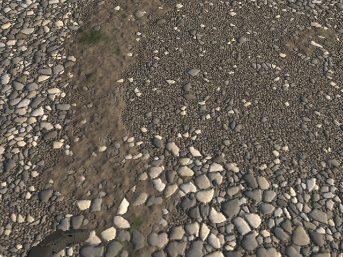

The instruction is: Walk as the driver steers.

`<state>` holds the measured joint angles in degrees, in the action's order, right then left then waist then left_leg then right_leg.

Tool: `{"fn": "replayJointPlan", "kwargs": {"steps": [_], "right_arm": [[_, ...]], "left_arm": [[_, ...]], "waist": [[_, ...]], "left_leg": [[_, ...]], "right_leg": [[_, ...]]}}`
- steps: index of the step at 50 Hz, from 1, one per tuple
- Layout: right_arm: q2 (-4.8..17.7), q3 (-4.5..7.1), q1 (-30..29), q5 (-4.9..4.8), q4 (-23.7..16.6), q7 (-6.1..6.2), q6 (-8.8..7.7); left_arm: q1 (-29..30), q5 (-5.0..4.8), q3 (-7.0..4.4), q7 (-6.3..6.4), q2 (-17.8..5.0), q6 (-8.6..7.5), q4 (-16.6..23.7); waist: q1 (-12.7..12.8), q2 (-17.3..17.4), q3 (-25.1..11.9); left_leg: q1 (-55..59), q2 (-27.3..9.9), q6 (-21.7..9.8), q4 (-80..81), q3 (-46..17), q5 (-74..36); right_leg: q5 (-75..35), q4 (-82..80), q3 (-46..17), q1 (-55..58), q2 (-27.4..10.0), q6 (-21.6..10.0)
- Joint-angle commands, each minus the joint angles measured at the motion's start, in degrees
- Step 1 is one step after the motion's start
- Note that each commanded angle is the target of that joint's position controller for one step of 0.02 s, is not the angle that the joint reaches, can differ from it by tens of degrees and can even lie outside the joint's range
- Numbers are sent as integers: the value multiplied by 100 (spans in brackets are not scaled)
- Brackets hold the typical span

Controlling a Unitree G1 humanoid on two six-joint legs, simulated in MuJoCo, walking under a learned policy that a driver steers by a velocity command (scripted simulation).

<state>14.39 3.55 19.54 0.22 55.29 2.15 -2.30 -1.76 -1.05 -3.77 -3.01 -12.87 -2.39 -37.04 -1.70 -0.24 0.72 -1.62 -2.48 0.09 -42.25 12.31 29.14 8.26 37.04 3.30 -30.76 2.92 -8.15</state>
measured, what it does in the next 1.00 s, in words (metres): walks ahead, turning right: left foot, then right foot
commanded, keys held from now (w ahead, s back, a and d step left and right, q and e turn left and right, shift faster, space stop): w+e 0.28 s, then w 0.46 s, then no key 0.26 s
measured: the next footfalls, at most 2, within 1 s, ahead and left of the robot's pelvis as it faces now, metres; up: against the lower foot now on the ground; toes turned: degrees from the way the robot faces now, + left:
left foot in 0.46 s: +0.44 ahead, +0.07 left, +0.00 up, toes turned -18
right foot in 0.94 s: +0.62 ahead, -0.23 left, +0.00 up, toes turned -16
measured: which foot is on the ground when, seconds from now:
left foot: up 0.00-0.44, down 0.46-0.94, up 0.96-1.00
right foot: down 0.00-0.48, up 0.50-0.92, down 0.94-1.00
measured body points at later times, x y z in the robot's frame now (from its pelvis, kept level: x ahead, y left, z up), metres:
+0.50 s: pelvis +0.28 +0.00 +0.01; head +0.31 -0.01 +0.46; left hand +0.38 +0.27 -0.10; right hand +0.46 -0.28 -0.06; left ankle +0.40 +0.08 -0.71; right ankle +0.11 -0.06 -0.69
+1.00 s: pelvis +0.50 -0.09 +0.02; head +0.53 -0.11 +0.46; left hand +0.80 +0.05 -0.05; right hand +0.43 -0.35 -0.12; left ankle +0.42 +0.08 -0.68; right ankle +0.58 -0.22 -0.71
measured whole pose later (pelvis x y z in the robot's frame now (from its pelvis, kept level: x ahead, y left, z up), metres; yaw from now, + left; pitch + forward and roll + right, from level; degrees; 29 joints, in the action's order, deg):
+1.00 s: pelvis +0.50 -0.09 +0.02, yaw -16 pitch +2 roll +1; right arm 16.2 2.2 20.3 -0.2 49.8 0.0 -3.3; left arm -1.1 1.5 -1.7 -1.2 -13.6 -4.6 -37.4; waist -4.9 0.1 2.3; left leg -11.5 1.4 1.0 -45.1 -3.0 31.5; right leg 4.4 29.6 -0.6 -27.2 0.3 -2.1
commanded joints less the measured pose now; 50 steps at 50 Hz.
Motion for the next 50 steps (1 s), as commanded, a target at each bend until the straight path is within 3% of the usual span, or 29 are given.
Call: {"fn": "replayJointPlan", "kwargs": {"steps": [1, 2, 3, 4, 5, 7, 10, 14, 19, 21, 22, 23, 24, 25, 26, 27, 28, 29, 30, 32, 36, 39, 43, 45, 46, 47, 48, 49, 50], "right_arm": [[564, -4, -110, -4, -868, -260, -540], [854, 104, -733, -228, -1015, -308, -674], [810, 88, -967, -196, -1104, -278, -707], [769, 110, -956, -96, -1032, -222, -659], [815, 161, -809, -34, -1018, -195, -559], [717, 186, -778, 42, -1144, -182, -384], [504, 121, -1414, 111, -1418, -129, -312], [317, 32, -2237, 31, -1691, -197, -327], [527, 33, -2659, -26, -1900, -330, -483], [654, 75, -2488, -38, -1898, -349, -565], [729, 121, -2079, -23, -1807, -337, -604], [903, 207, -1380, 39, -1652, -304, -631], [1236, 305, -319, 86, -1521, -265, -620], [1522, 417, 346, 93, -1234, -309, -541], [1000, 289, 260, -108, -1242, -341, -511], [701, 205, -75, -136, -1310, -329, -467], [643, 156, -410, -62, -1396, -325, -416], [565, 121, -572, -30, -1384, -339, -398], [496, 73, -632, 24, -1389, -344, -408], [492, 61, -577, -2, -1320, -363, -425], [863, 147, -343, -82, -1152, -292, -382], [944, 139, -154, -108, -1033, -253, -304], [951, 102, 198, -135, -826, -230, -180], [1036, 116, 25, -147, -838, -200, -138], [1034, 110, -64, -148, -865, -182, -134], [905, 59, 16, -69, -911, -175, -165], [507, -91, 460, 85, -982, -189, -231], [332, -191, 1155, 5, -770, -221, -214], [832, -62, 992, -78, -699, -237, -126]], "left_arm": [[-2420, 38, -461, 153, -1560, -72, -109], [-2177, 113, -403, 183, -1238, -114, -141], [-1643, 37, -345, 190, -1034, -155, -61], [-1234, 4, -294, 174, -907, -178, 28], [-1026, 23, -237, 179, -767, -197, 87], [-1025, -1, -230, 208, -784, -215, 102], [-1392, -20, -289, 335, -1001, -193, 0], [-1839, -50, -284, 399, -988, -87, -162], [-2215, -44, -225, 390, -859, -89, -384], [-2166, -31, -240, 406, -918, -67, -419], [-2026, -36, -233, 402, -923, -55, -389], [-1846, -13, -187, 385, -808, -70, -318], [-1701, 98, -96, 373, -635, -103, -182], [-2622, -72, -8, 372, -365, -150, -266], [-2583, -95, -43, 380, -766, -186, -355], [-1965, -103, -107, 359, -1005, -198, -272], [-1533, -32, -86, 360, -950, -214, -170], [-1275, 62, -98, 352, -890, -243, -77], [-1282, 86, -108, 341, -819, -245, -56], [-1384, 61, -65, 324, -619, -215, -61], [-685, 101, 53, 326, -398, -214, 163], [-204, 87, 90, 277, -354, -252, 228], [164, 84, 46, 163, -477, -292, 357], [-113, 133, -27, 133, -650, -309, 294], [-543, 191, -87, 154, -776, -318, 137], [-999, 246, -170, 201, -1099, -334, 39], [-1488, 412, -182, 257, -1397, -301, 50], [-1696, 336, -92, 228, -1088, -212, -54], [-1587, 182, -30, 179, -856, -126, -77]], "waist": [[831, -1190, -2324], [903, -679, -1517], [599, -99, -808], [317, 298, -535], [106, 279, -481], [-45, 92, -457], [126, -67, -291], [477, -383, -235], [701, -553, -150], [575, -730, -157], [335, -790, -312], [-8, -758, -774], [-476, -230, -1531], [-236, 1647, -2160], [-285, 1372, -1705], [-358, 773, -845], [-237, 249, -421], [-118, 105, -103], [26, 208, -107], [123, 486, -178], [-24, 462, -88], [-166, 490, 6], [-235, 605, -126], [32, 633, -296], [259, 565, -500], [412, 240, -885], [388, -730, -1710], [347, -1535, -2622], [400, -979, -2381]], "left_leg": [[-4463, 583, -69, -4281, -1868, 515], [-4973, 278, -189, -4002, -2004, -76], [-4783, 17, -219, -3324, -1940, -587], [-4243, -163, -149, -2860, -1851, -825], [-3752, -287, -71, -2531, -1854, -960], [-3334, -330, 102, -2016, -1745, -1142], [-3359, -169, 312, -983, -1562, -1972], [-2929, 194, 275, 551, -1505, -3167], [-2942, 249, 67, 1360, -1581, -3080], [-2697, 302, -132, 1570, -1508, -2568], [-2126, 399, -292, 1820, -1380, -2575], [-1009, 173, -542, 1769, -1554, -2793], [570, -690, -984, 1563, -2469, -3044], [2366, -1821, -1986, 1934, -4889, -2001], [2215, -1976, -1923, 2355, -5567, -911], [1479, -1744, -1677, 2491, -4836, -776], [745, -1517, -1513, 2623, -4211, -1218], [199, -1308, -1465, 2789, -3832, -1791], [-110, -1121, -1387, 2904, -3498, -2249], [-353, -944, -1406, 3060, -3077, -2851], [-561, -843, -1371, 3308, -2407, -3512], [-744, -604, -1132, 3169, -1883, -4225], [-308, -732, -921, 2593, -1870, -4739], [-187, -754, -739, 2108, -1947, -4797], [-272, -587, -612, 1647, -1876, -5039], [-660, -267, -377, 844, -1676, -4530], [-2112, 204, -27, -805, -1438, -2146], [-2666, 395, 181, -1987, -1723, 1104], [-2838, 171, 249, -2361, -1945, 1178]], "right_leg": [[319, -1667, -5271, 5692, -2178, -1954], [347, -1877, -4559, 5184, -1969, -1590], [-163, -1936, -3749, 4158, -1720, -1312], [-815, -2012, -3226, 3222, -1494, -1103], [-1355, -2106, -2854, 2653, -1311, -998], [-1781, -2227, -2529, 2027, -1136, -942], [-2011, -2274, -2105, 1625, -872, -816], [-1372, -2111, -2006, 1538, -558, -399], [-902, -1703, -2542, 2504, -958, -356], [-1395, -1433, -2748, 2831, -1103, -332], [-2058, -1134, -2694, 2842, -1001, -258], [-2615, -413, -2464, 2583, -753, -95], [-1789, 1105, -2006, 1706, -411, 127], [1467, 2936, -1452, -339, 428, 576], [2442, 3667, -1635, -1158, 151, 593], [1967, 3872, -1563, -1459, -79, 610], [1524, 3713, -1275, -1348, -336, 627], [1227, 3335, -1115, -1272, -526, 653], [1046, 3077, -1043, -998, -689, 662], [988, 2636, -864, -769, -792, 737], [150, 1251, -598, -733, -875, 894], [-819, 132, -410, -163, -638, 924], [-1154, -560, -446, 271, -375, 757], [-1149, -959, -480, 813, -302, 568], [-1452, -1210, -402, 1477, -219, 441], [-3125, -1170, -677, 2442, -640, 224], [-5559, -568, -1941, 4326, -1979, -497], [-5951, -645, -2982, 4901, -2817, -1231], [-4701, -854, -2900, 4421, -2473, -1075]]}}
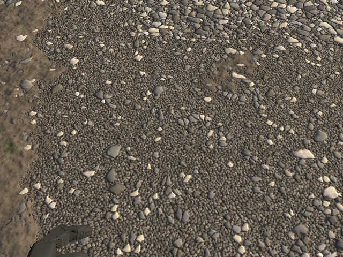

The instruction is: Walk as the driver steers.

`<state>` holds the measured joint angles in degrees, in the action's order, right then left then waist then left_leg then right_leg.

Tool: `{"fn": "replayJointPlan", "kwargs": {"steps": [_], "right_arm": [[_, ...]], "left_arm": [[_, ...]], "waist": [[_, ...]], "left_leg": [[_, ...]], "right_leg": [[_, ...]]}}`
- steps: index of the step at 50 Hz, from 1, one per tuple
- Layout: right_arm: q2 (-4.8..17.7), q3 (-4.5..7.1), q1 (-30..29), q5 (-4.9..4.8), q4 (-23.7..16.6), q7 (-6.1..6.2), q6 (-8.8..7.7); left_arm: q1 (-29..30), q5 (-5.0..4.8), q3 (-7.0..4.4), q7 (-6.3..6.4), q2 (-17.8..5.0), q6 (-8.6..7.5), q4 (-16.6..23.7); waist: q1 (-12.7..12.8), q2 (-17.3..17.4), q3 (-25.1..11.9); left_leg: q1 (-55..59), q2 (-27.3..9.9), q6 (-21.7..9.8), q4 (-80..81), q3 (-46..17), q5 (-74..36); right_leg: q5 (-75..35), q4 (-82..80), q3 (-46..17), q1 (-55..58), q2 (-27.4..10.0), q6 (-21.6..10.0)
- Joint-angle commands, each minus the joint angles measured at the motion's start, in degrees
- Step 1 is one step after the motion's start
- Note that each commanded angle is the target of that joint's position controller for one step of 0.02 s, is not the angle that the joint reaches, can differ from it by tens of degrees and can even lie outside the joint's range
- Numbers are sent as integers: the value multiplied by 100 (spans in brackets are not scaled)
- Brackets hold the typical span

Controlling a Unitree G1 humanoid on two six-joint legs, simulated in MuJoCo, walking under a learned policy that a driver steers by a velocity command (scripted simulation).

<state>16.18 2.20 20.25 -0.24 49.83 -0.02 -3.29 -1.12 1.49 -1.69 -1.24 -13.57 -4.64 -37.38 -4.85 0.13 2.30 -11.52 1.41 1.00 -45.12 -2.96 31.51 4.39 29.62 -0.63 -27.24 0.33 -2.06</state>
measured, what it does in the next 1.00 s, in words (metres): walks ahead: left foot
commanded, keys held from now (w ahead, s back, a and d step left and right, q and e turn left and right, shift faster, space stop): no key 0.62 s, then w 0.38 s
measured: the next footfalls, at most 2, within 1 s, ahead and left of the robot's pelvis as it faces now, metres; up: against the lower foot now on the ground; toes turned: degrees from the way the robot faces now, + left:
left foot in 0.26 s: +0.11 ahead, +0.15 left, +0.00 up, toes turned +0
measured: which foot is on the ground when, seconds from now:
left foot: up 0.00-0.24, down 0.26-0.86, up 0.88-1.00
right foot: down 0.00-1.00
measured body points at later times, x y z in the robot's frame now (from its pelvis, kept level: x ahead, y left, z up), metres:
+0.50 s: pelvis +0.07 +0.01 +0.01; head +0.08 +0.02 +0.46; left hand +0.17 +0.26 -0.13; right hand +0.15 -0.25 -0.12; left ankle +0.07 +0.15 -0.73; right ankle +0.11 -0.10 -0.73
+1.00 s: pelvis +0.17 -0.01 +0.01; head +0.18 -0.02 +0.46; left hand +0.17 +0.25 -0.13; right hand +0.25 -0.28 -0.13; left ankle +0.12 +0.13 -0.64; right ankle +0.11 -0.10 -0.73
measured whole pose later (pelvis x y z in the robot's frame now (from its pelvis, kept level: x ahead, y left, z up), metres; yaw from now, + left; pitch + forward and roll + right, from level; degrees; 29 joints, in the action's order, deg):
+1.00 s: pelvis +0.17 -0.01 +0.01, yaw +0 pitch +1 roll +0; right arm 15.0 3.1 15.5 -2.1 53.6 0.2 -5.2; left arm -19.8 -0.6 -2.6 -1.3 -12.8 -6.0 -60.4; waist 1.6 1.3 -0.3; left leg -26.0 -1.4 -2.4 -65.2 -0.7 21.9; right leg 19.0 25.8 0.6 -7.4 1.8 -2.6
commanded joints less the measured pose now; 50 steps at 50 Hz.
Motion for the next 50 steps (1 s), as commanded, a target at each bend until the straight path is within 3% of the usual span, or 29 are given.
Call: {"fn": "replayJointPlan", "kwargs": {"steps": [1, 2, 3, 5, 7, 10, 12, 13, 14, 15, 16, 17, 22, 31, 32, 34, 36, 38, 40, 42, 43, 44, 45, 46, 47, 49, 50], "right_arm": [[722, 112, 428, -84, -264, 10, 68], [652, 117, 112, -45, -308, 70, 177], [606, 137, 21, 5, -321, 126, 300], [355, 102, 242, 41, -227, 203, 450], [248, 80, 208, 83, -181, 238, 476], [279, 91, -87, 90, -200, 230, 487], [261, 89, -183, 165, -196, 201, 467], [313, 84, -251, 228, -248, 198, 454], [517, 99, -319, 226, -337, 216, 437], [886, 206, -493, 133, -244, 225, 430], [588, 156, -598, 123, -255, 201, 381], [390, 94, -648, 164, -216, 197, 329], [349, 70, -567, 88, -83, 193, 165], [282, 40, -470, 57, 191, 211, 212], [242, 36, -338, 50, 287, 211, 226], [381, 90, -318, -13, 332, 217, 260], [425, 107, -243, -70, 305, 223, 190], [595, 167, 40, -121, 390, 203, 42], [740, 227, 53, -136, 435, 171, -51], [629, 205, -331, -136, 314, 126, -77], [499, 166, -765, -149, 125, 112, -91], [206, 95, -1016, -127, -85, 105, -174], [176, 90, -1054, -89, -195, 126, -282], [354, 147, -1045, -180, -206, 94, -338], [305, 137, -979, -251, -167, 45, -360], [281, 166, -1123, -195, -169, -9, -356], [255, 185, -1182, -151, -198, -37, -334]], "left_arm": [[-1211, -144, -205, -9, -707, 138, -28], [-821, -127, -158, -10, -617, 152, -16], [-481, -85, -135, -14, -584, 165, -1], [-100, 38, -177, -15, -680, 184, -35], [-94, 43, -166, 16, -617, 183, -143], [-155, -12, -151, 83, -614, 236, -323], [-197, -56, -99, 104, -514, 279, -441], [-386, -50, -55, 103, -400, 282, -564], [-511, -26, -50, 106, -397, 286, -639], [-777, -64, -98, 126, -446, 302, -664], [-621, -28, -107, 167, -542, 317, -707], [-611, -54, -127, 191, -540, 329, -722], [-759, -65, -132, 216, -445, 346, -1018], [-799, -133, -153, 257, -469, 406, -1516], [-904, -139, -143, 263, -428, 423, -1625], [-936, -206, -193, 274, -547, 450, -1719], [-834, -246, -195, 268, -539, 352, -1697], [-680, -276, -173, 209, -397, 142, -1653], [-625, -301, -162, 118, -304, -38, -1629], [-1134, -323, -200, 63, -358, -112, -1849], [-1685, -332, -267, 56, -543, -126, -2079], [-2338, -370, -428, 62, -1049, -136, -2313], [-3012, -304, -491, 15, -1357, -146, -2423], [-2806, -186, -339, -6, -970, -191, -2378], [-2495, -172, -274, -15, -777, -221, -2269], [-2190, -201, -160, -18, -565, -193, -2173], [-2192, -196, -108, -4, -455, -146, -2190]], "waist": [[644, -707, -1798], [542, -423, -1316], [373, -429, -1016], [125, -764, -855], [150, -820, -926], [239, -767, -868], [185, -655, -639], [199, -517, -468], [300, -257, -229], [631, 563, -16], [494, 612, 71], [539, 683, 60], [494, 332, -213], [455, -22, -343], [446, -10, -449], [459, 129, -88], [404, 240, 422], [325, 609, 609], [406, 1009, 638], [742, 851, 462], [998, 457, 378], [1142, -776, 218], [1392, -1684, -111], [1154, -1053, -57], [964, -661, 29], [804, -290, 158], [763, -389, 148]], "left_leg": [[-2163, -366, 223, -2100, -245, 653], [-2134, -513, 273, -1868, -173, 335], [-1768, -626, 316, -1515, -169, 59], [-829, -546, 377, -863, 51, -476], [-409, -507, 349, -250, 122, -847], [-3, -476, 214, 617, 155, -1616], [421, -388, 62, 1340, 252, -2057], [516, -531, -49, 1680, 70, -2231], [377, -851, -209, 2044, -270, -2136], [-430, -810, -361, 2086, -235, -976], [-962, -683, -340, 2340, -225, -326], [-1126, -669, -246, 2451, -220, -293], [-616, -565, -105, 2128, -76, -1580], [-316, -434, -138, 1941, 82, -2433], [-259, -386, -163, 2007, 131, -1881], [-533, -371, -396, 2119, 25, -150], [-680, -635, -671, 2394, -419, 898], [-351, -1170, -997, 2753, -1225, 1093], [-101, -1757, -1292, 3052, -2012, 665], [-491, -1517, -1084, 2646, -1544, -342], [-933, -1050, -784, 2008, -837, -973], [-1863, -192, -314, 321, 282, -1687], [-3077, 146, -81, -1368, 357, -501], [-3685, -71, -201, -2295, -141, 20], [-3916, -312, -352, -2634, -247, -331], [-4010, -695, -461, -2328, -84, -1178], [-3755, -789, -430, -2023, 27, -1457]], "right_leg": [[-3285, -385, -2140, 3385, -1948, -1454], [-2530, -650, -1892, 2626, -1737, -1298], [-1982, -927, -1624, 1841, -1554, -1170], [-1353, -1296, -1105, 772, -1217, -1067], [-893, -1363, -873, 599, -1087, -1064], [687, -1438, -936, 502, -1059, -968], [1987, -1417, -920, 224, -869, -664], [2485, -1373, -909, 100, -731, -396], [2637, -1103, -798, 52, -534, -160], [2219, -980, -339, 418, -150, 17], [1762, -678, -231, 948, -93, 117], [1481, -545, -205, 1190, -99, 89], [568, -383, -206, 1359, -155, -32], [-307, -228, -186, 1640, -192, -9], [259, -220, -100, 1682, -117, -18], [2232, -79, 50, 1299, 75, -101], [3051, 9, -26, 666, 54, -200], [2545, 512, 101, 172, 65, -205], [1813, 878, 241, 59, 49, -260], [1644, 277, 161, 1057, 18, -398], [1635, -203, -227, 1730, -139, -518], [1482, -862, -1613, 2790, -785, -904], [731, -1547, -3521, 3886, -1852, -1501], [320, -1467, -3663, 4002, -2112, -1550], [102, -1376, -3180, 3932, -2019, -1414], [-456, -1548, -2166, 3663, -1731, -1119], [-649, -1676, -1779, 3451, -1542, -982]]}}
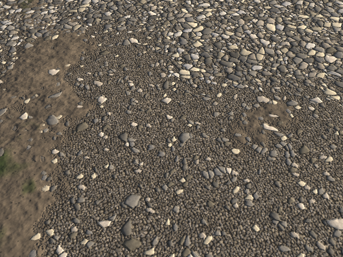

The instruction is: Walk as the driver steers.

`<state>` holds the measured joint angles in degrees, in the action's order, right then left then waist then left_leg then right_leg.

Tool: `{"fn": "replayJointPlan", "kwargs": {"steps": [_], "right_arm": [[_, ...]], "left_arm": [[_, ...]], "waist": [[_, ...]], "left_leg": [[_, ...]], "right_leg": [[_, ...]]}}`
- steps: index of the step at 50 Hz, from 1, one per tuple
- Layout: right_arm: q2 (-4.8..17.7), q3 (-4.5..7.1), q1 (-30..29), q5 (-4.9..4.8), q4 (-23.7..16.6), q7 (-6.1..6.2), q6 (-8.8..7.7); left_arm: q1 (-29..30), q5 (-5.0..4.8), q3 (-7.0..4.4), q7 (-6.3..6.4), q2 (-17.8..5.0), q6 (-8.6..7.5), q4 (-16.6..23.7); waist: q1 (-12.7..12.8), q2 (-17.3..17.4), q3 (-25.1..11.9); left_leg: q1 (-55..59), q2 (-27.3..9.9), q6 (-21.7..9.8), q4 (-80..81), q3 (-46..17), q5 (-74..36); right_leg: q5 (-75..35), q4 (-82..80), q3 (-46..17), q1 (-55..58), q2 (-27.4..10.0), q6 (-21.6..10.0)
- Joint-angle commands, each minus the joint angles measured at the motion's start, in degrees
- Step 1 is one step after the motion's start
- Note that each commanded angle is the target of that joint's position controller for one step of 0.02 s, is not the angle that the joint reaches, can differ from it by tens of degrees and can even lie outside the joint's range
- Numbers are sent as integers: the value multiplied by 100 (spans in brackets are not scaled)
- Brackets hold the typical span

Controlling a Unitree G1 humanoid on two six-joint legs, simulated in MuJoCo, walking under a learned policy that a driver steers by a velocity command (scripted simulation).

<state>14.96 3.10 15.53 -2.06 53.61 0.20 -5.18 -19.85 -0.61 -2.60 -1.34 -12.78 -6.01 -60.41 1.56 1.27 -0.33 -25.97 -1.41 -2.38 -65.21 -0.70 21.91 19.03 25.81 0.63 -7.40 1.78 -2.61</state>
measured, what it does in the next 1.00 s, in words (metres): walks ahead: left foot, then right foot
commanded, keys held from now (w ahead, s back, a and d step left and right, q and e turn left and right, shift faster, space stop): w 1.00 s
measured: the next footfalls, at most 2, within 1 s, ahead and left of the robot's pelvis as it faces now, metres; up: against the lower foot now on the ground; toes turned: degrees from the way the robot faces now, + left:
left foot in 0.30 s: +0.33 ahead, +0.15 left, +0.00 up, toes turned +2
right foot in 0.86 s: +0.63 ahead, -0.09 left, +0.00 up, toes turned -2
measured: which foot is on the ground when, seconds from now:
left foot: up 0.00-0.28, down 0.30-0.88, up 0.90-1.00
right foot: down 0.00-0.32, up 0.34-0.84, down 0.86-1.00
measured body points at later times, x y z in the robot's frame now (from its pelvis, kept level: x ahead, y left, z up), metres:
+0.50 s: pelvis +0.25 +0.07 +0.00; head +0.26 +0.08 +0.45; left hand +0.33 +0.34 -0.13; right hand +0.31 -0.19 -0.12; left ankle +0.28 +0.15 -0.74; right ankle +0.26 -0.09 -0.65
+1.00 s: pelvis +0.53 +0.00 +0.00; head +0.56 -0.01 +0.45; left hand +0.65 +0.27 -0.12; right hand +0.57 -0.27 -0.15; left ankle +0.44 +0.15 -0.64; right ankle +0.59 -0.09 -0.74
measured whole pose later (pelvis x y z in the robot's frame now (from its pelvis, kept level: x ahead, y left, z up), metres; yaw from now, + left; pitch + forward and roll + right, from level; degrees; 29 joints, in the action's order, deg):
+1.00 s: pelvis +0.53 +0.00 +0.00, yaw +0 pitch +1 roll +0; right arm 15.7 2.7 17.0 -1.5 55.1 0.1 -5.3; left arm -9.2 0.0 -3.0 -1.6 -14.1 -5.6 -52.3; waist -0.2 1.8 1.6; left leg -23.5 -2.7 -2.6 -67.0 -1.2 20.6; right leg 8.4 26.0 3.5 -19.1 1.5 -3.1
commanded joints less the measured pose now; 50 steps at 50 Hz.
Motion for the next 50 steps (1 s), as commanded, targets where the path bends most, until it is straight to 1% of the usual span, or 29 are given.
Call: {"fn": "replayJointPlan", "kwargs": {"steps": [1, 5, 7, 10, 12, 13, 14, 15, 16, 17, 18, 19, 20, 22, 23, 25, 29, 33, 37, 40, 41, 42, 43, 44, 45, 46, 47, 48, 50], "right_arm": [[308, 87, -738, 49, -597, -94, -117], [-8, -55, -1603, 89, -927, -143, -45], [65, -70, -1897, 61, -1028, -164, -23], [291, -35, -2094, 22, -1157, -201, 4], [485, 45, -1873, 43, -1139, -224, -17], [624, 123, -1512, 58, -1051, -216, -17], [799, 245, -686, 56, -796, -190, 1], [1038, 360, 351, 54, -520, -143, 27], [1597, 473, 1033, 189, -365, -132, 52], [1221, 334, 973, 157, -336, -170, 48], [937, 226, 389, 124, -403, -187, 3], [744, 159, -154, 141, -526, -199, -27], [597, 112, -514, 202, -557, -235, -61], [403, 56, -786, 263, -533, -273, -118], [400, 51, -721, 246, -478, -272, -134], [560, 77, -483, 249, -359, -209, -151], [728, 104, 30, 230, -180, -46, -110], [797, 106, 468, 157, -13, 27, -66], [837, 138, 868, 125, 200, 40, 49], [930, 197, 854, 104, 243, 54, 141], [983, 213, 755, 105, 216, 54, 167], [969, 203, 630, 108, 181, 52, 200], [794, 129, 626, 153, 112, 54, 215], [292, -41, 1107, 237, -54, 5, 134], [39, -131, 1233, 169, 32, -25, -16], [677, 31, 711, 7, -81, -47, -143], [797, 57, 222, -78, -234, -47, -210], [753, 69, -6, -25, -262, -13, -209], [589, 116, 107, 80, -216, 20, -68]], "left_arm": [[-372, 18, 7, 40, -498, 44, 97], [-317, 55, -19, 215, -844, 124, 174], [-487, 22, -63, 234, -1000, 103, 127], [-583, -82, -108, 233, -997, 89, 25], [-480, -64, -153, 228, -1059, 129, 37], [-407, -40, -176, 224, -1113, 164, 63], [-339, -2, -161, 221, -1059, 214, 95], [-292, 66, -104, 217, -939, 242, 191], [-981, 70, 98, 167, -208, 165, 274], [-884, -10, 101, 119, -269, 12, 210], [-307, -182, -47, 84, -791, -91, 424], [114, -228, -70, 105, -906, -130, 562], [267, -155, -99, 153, -864, -112, 592], [-15, -59, -124, 206, -634, 57, 517], [-55, -47, -119, 216, -530, 123, 502], [239, -18, -150, 241, -567, 194, 633], [1119, 59, -185, 211, -603, 156, 950], [1928, 11, -108, 118, -463, 89, 1186], [2509, -41, -44, -13, -471, 44, 1444], [2455, -62, -68, -100, -641, -8, 1540], [2182, -64, -119, -106, -766, -25, 1490], [1540, -53, -225, -93, -947, -36, 1310], [465, -30, -379, -48, -1277, -39, 990], [-497, 89, -530, -1, -1895, -16, 817], [-687, 10, -469, -15, -1688, 28, 719], [-307, -28, -326, -13, -1289, 18, 779], [187, 0, -260, 12, -1058, 17, 916], [607, 46, -200, 0, -894, 6, 983], [918, 127, -119, -31, -632, -25, 993]], "waist": [[104, -591, 407], [203, -547, 643], [266, -685, 682], [168, -699, 833], [-68, -684, 616], [-296, -739, 311], [-707, -715, -185], [-1136, -524, -814], [-908, 949, -1789], [-878, 1283, -2066], [-750, 977, -1037], [-575, 544, -468], [-371, 225, -113], [-11, 415, -31], [33, 395, 3], [38, 306, 182], [-168, 128, 351], [-443, 121, 453], [-613, 106, 609], [-460, 252, 512], [-284, 358, 330], [79, 386, -65], [502, 284, -785], [503, -797, -1829], [471, -1661, -2372], [517, -1222, -1650], [401, -939, -997], [215, -518, -522], [-132, -581, -200]], "left_leg": [[-2123, -515, -16, 296, -82, -696], [-1288, -289, 242, 2213, 286, -1694], [-731, -128, 249, 2854, 399, -2101], [-620, -159, 51, 3304, 195, -2267], [-238, -55, -142, 3436, 222, -2062], [318, 98, -250, 3397, 338, -1893], [1361, 272, -396, 3378, 459, -1782], [2910, -131, -618, 3277, 2, -1612], [4965, -1665, -1485, 3789, -2625, -187], [4872, -2091, -1628, 4998, -4407, 665], [3999, -1930, -1317, 5162, -3791, 923], [3075, -1740, -1161, 5272, -2955, 477], [2230, -1510, -1070, 5436, -2279, -184], [1397, -1138, -942, 5700, -1500, -769], [1210, -1076, -990, 5804, -1299, -927], [1109, -1054, -1094, 5997, -1054, -1111], [1554, -1061, -1062, 6088, -805, -1526], [1798, -948, -908, 6069, -408, -1699], [2592, -1199, -890, 5761, -363, -1938], [3052, -1411, -783, 5322, -427, -2617], [3096, -1388, -719, 4991, -385, -3445], [3018, -1188, -604, 4223, -195, -4470], [2381, -866, -424, 2944, 52, -4519], [254, -189, -28, 662, 364, -2562], [-1105, 530, 137, -684, -176, 966], [-1726, 148, -11, -1199, -638, 902], [-1860, -170, -109, -1118, -472, 404], [-1645, -432, -101, -729, -328, -91], [-1002, -694, -67, -173, -354, -577]], "right_leg": [[-2218, -1426, -1620, 1326, -1546, -878], [-2199, -1838, -840, 410, -1222, -806], [-1964, -2014, -718, 161, -1245, -797], [-2113, -1990, -694, 546, -1541, -723], [-3208, -1522, -575, 931, -1644, -591], [-4208, -999, -456, 1015, -1592, -507], [-4917, -18, -274, 835, -1382, -385], [-4279, 1415, -123, -87, -1111, -208], [-1659, 3853, 110, -2195, -152, 167], [1190, 4901, -685, -2884, 112, 102], [932, 5303, -751, -3435, -245, -40], [404, 5149, -583, -3390, -566, -133], [-34, 4788, -492, -3127, -798, -135], [-419, 4255, -544, -2422, -1053, -116], [-457, 4104, -494, -2335, -1070, -79], [-817, 3686, -442, -2646, -1111, 34], [-2024, 2349, -424, -3353, -1086, 232], [-2747, 1163, -172, -3093, -842, 275], [-2397, 558, -157, -3231, -731, 201], [-1715, 272, -94, -2899, -608, -4], [-1499, 219, 33, -2413, -461, -97], [-1465, 102, 216, -1498, -256, -237], [-1582, 272, 58, 92, -388, -468], [-1306, 340, -2118, 2549, -1904, -1255], [-441, -657, -4248, 3330, -2560, -1779], [-76, -836, -3745, 2810, -2323, -1459], [-344, -921, -2880, 1997, -2115, -1226], [-846, -1136, -2259, 1110, -1888, -1113], [-1291, -1502, -1607, 139, -1557, -983]]}}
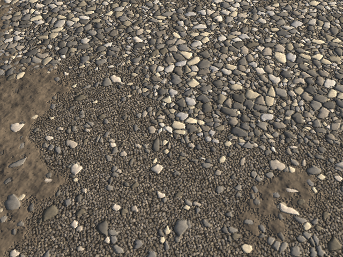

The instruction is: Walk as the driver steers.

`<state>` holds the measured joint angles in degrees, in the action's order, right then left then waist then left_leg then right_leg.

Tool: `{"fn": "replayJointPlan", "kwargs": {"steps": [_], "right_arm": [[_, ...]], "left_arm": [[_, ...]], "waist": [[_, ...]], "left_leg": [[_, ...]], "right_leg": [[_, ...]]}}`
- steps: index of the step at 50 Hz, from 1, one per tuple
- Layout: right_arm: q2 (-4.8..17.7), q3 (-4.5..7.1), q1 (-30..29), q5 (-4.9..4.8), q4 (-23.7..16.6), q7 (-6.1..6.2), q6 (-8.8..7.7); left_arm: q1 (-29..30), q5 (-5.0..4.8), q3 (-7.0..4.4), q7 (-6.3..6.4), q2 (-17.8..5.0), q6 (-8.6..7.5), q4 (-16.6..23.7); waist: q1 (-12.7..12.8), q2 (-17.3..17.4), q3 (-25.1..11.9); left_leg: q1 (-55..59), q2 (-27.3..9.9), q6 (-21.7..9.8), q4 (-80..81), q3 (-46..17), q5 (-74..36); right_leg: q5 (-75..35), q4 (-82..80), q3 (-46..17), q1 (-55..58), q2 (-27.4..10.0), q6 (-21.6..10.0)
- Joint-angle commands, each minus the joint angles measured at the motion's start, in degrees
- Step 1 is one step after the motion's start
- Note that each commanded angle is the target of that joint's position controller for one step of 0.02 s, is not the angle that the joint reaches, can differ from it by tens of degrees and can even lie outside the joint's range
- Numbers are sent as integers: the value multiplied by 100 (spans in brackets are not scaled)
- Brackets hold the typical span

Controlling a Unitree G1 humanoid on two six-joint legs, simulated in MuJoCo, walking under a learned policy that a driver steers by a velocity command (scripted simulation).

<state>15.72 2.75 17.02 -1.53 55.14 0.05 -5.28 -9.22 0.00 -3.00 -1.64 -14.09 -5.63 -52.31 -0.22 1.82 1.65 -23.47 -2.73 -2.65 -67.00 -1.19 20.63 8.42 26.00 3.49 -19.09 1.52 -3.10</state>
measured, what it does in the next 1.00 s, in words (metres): walks ahead, turning left: left foot, then right foot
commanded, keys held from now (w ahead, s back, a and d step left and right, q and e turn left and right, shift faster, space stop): w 0.24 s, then w+q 0.64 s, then w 0.12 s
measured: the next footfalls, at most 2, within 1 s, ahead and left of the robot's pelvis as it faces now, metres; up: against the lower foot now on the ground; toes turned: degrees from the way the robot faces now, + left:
left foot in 0.40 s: +0.41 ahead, +0.14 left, +0.00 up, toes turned +5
right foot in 0.92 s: +0.73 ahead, +0.00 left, +0.00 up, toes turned +22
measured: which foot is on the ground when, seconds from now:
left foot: up 0.00-0.38, down 0.40-0.92, up 0.94-1.00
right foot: down 0.00-0.42, up 0.44-0.90, down 0.92-1.00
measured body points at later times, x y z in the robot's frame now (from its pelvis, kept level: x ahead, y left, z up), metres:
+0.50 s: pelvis +0.29 +0.06 -0.01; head +0.33 +0.07 +0.44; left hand +0.30 +0.33 -0.15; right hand +0.46 -0.19 -0.12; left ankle +0.37 +0.14 -0.74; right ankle +0.13 -0.09 -0.65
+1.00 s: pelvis +0.58 +0.07 -0.01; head +0.61 +0.07 +0.44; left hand +0.68 +0.37 -0.09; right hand +0.70 -0.19 -0.14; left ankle +0.41 +0.14 -0.67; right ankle +0.69 -0.01 -0.74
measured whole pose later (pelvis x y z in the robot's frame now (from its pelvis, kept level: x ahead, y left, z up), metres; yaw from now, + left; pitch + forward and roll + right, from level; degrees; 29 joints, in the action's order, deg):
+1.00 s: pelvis +0.58 +0.07 -0.01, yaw +21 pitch +2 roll -1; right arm 16.1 3.6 20.9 -1.7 49.1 1.0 -2.9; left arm -3.6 0.1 -3.0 -1.0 -14.9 -7.5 -45.3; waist -2.6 1.6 0.6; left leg -15.7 4.4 -2.4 -59.4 -8.8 26.8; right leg 7.9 28.2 -0.4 -22.6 2.5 -1.3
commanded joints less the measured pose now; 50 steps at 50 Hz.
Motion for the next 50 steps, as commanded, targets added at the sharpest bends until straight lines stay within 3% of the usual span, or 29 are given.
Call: {"fn": "replayJointPlan", "kwargs": {"steps": [1, 4, 6, 10, 15, 17, 18, 19, 20, 21, 22, 23, 24, 25, 26, 27, 30, 32, 36, 39, 43, 44, 45, 46, 47, 48, 49, 50], "right_arm": [[365, 136, 49, 41, -346, 35, 11], [315, 144, -299, 97, -493, 57, 106], [301, 147, -704, 130, -625, 44, 97], [153, 75, -1547, 92, -842, -39, 43], [223, 33, -2123, 19, -1086, -210, 9], [334, 59, -2064, 7, -1146, -285, 4], [446, 110, -1826, 13, -1119, -301, 13], [589, 203, -1304, 32, -995, -299, 28], [829, 357, -411, 37, -714, -274, 51], [1274, 498, 519, 58, -543, -215, 88], [1562, 537, 660, 18, -476, -252, 85], [1049, 392, 630, 8, -542, -246, 78], [884, 351, 236, 47, -649, -216, 45], [820, 327, -148, 89, -773, -209, 16], [682, 286, -426, 129, -853, -208, 6], [562, 241, -553, 182, -913, -194, -6], [689, 270, -410, 96, -932, -105, -1], [865, 320, -169, 82, -902, -10, 10], [864, 327, 156, 50, -847, 81, 85], [840, 330, 429, 11, -749, 84, 126], [869, 364, 477, 21, -777, 148, 222], [849, 363, 402, 30, -827, 152, 243], [692, 306, 320, 62, -893, 139, 240], [422, 196, 275, 143, -1007, 109, 216], [61, 90, 1096, -3, -1061, 88, 138], [418, 115, 1224, -63, -960, 95, 104], [798, 209, 720, -70, -994, 89, 103], [797, 215, 280, -23, -1090, 100, 110]], "left_arm": [[-178, 55, -87, -11, -529, -77, 147], [-416, 30, -147, 56, -783, -106, 10], [-589, 16, -152, 122, -824, -75, -62], [-945, -46, -146, 186, -875, -37, -196], [-1309, -74, -202, 225, -961, 87, -439], [-1211, -68, -243, 253, -1018, 144, -438], [-1099, -58, -265, 267, -1075, 169, -402], [-985, -51, -276, 284, -1101, 210, -364], [-977, -13, -237, 311, -1004, 256, -301], [-1109, 112, -153, 345, -863, 250, -129], [-1726, 151, 91, 213, -76, 79, -69], [-1231, -40, -20, 143, -644, -129, -58], [-655, -207, -88, 109, -905, -265, 150], [-363, -184, -83, 149, -893, -328, 211], [-245, -69, -131, 193, -898, -325, 234], [-282, -12, -163, 213, -890, -265, 269], [-192, 67, -173, 267, -697, -89, 398], [281, 88, -165, 290, -641, -46, 592], [1091, 44, -101, 214, -469, -97, 870], [1486, -28, -88, 155, -531, -135, 1081], [1429, -60, -147, 76, -809, -248, 1188], [1098, -59, -183, 81, -887, -281, 1114], [450, -5, -264, 106, -1057, -308, 944], [-487, 91, -341, 139, -1335, -321, 817], [-1202, 123, -479, 141, -1767, -219, 603], [-1233, -25, -378, 86, -1316, -184, 545], [-914, -61, -270, 74, -919, -170, 631], [-555, -8, -218, 65, -810, -135, 705]], "waist": [[-27, -644, -353], [-58, -472, -90], [31, -445, 0], [290, -479, 169], [411, -494, 321], [277, -542, 216], [116, -626, 26], [-183, -666, -321], [-558, -533, -828], [-772, 230, -1494], [-275, 1604, -2034], [-549, 957, -1967], [-536, 708, -1213], [-385, 69, -847], [-193, -170, -570], [-7, -80, -535], [111, 65, -332], [-7, 58, -143], [-288, 221, -19], [-430, 278, -9], [-280, 418, -92], [-96, 505, -209], [205, 468, -615], [606, 93, -1411], [396, -1600, -2191], [420, -1755, -2000], [503, -1080, -1167], [421, -586, -667]], "left_leg": [[-1108, -590, -7, 168, -280, -524], [-1464, -646, 162, 873, -210, -1066], [-1677, -626, 239, 1571, -171, -1714], [-1307, -360, 233, 2970, 116, -2728], [-1572, -256, 8, 3598, 85, -2430], [-1374, -137, -181, 3641, 154, -1919], [-945, 31, -285, 3629, 277, -1661], [-181, 261, -408, 3674, 468, -1593], [1041, 466, -556, 3742, 534, -1700], [2764, -475, -914, 3671, -926, -1792], [4534, -1619, -1943, 4529, -3956, -437], [4582, -1559, -1754, 5000, -4248, 169], [3928, -1389, -1533, 5077, -3487, -221], [3132, -1189, -1423, 5160, -2902, -853], [2385, -1028, -1373, 5257, -2456, -1465], [1937, -899, -1348, 5381, -2227, -1858], [1331, -729, -1404, 5646, -1821, -2133], [1171, -630, -1342, 5734, -1652, -2144], [836, -251, -977, 5630, -1309, -1805], [1087, -353, -897, 5408, -1583, -1620], [1819, -599, -822, 4681, -2192, -1878], [1821, -543, -765, 4428, -2243, -2136], [1710, -283, -624, 3817, -2043, -2588], [1057, 32, -434, 2402, -1618, -2155], [-1003, 878, 26, 538, -844, 32], [-1834, 604, 53, -313, -965, 1267], [-2090, 371, 49, -594, -1035, 824], [-1963, 159, 64, -517, -797, 408]], "right_leg": [[-383, -1660, -1740, 1104, -1487, -976], [-942, -1921, -1333, 951, -1467, -1078], [-1162, -1972, -1082, 1071, -1381, -1008], [-1045, -2056, -621, 1113, -1146, -804], [-1190, -1732, -489, 2236, -1586, -714], [-1912, -1393, -345, 2580, -1721, -591], [-2836, -1038, -223, 2656, -1710, -509], [-3804, -338, -32, 2626, -1600, -399], [-4108, 825, 238, 2254, -1318, -221], [-2391, 2687, 434, 854, -1007, -8], [2030, 4469, -31, -1569, 183, 325], [2318, 5055, -888, -2251, -41, 189], [1808, 5045, -875, -2622, -294, 72], [1324, 4733, -834, -2426, -539, 39], [1052, 4270, -819, -2112, -698, 83], [910, 3999, -873, -1719, -812, 115], [695, 3154, -762, -1542, -804, 359], [31, 2376, -709, -1725, -716, 518], [-1369, 812, -632, -1194, -366, 560], [-1520, 356, -701, -987, -230, 531], [-709, -85, -829, -728, -176, 382], [-582, -231, -749, -275, -153, 276], [-647, -311, -709, 647, -249, 77], [-517, -47, -1401, 2136, -1059, -307], [482, -304, -3762, 4190, -2261, -1234], [1494, -783, -4777, 4165, -2513, -1289], [1668, -897, -4070, 3428, -2253, -1052], [1156, -1002, -3324, 2650, -2006, -901]]}}
Keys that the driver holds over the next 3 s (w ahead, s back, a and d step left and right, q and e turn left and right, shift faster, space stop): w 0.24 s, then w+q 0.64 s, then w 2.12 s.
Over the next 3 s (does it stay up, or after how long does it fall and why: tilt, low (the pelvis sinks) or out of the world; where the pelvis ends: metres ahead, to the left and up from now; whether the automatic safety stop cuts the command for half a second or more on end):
stays up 1.58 0.51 -0.01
